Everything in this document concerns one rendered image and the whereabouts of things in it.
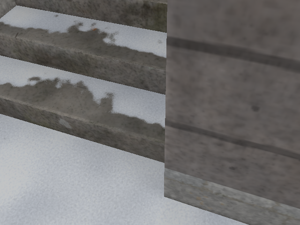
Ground stairs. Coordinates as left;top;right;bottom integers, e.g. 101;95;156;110
0;0;168;163

